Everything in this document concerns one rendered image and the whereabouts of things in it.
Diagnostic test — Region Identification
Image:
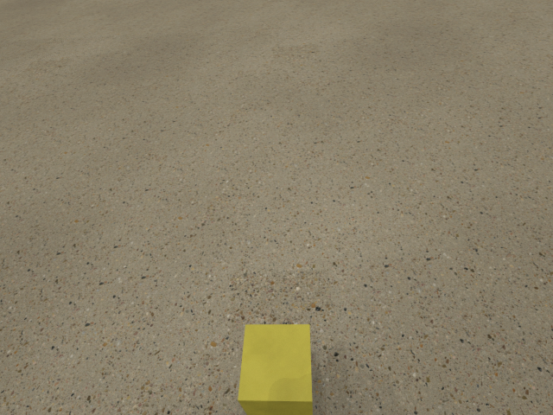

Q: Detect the carton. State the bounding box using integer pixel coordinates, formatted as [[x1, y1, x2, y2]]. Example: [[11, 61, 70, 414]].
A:
[[238, 324, 313, 415]]

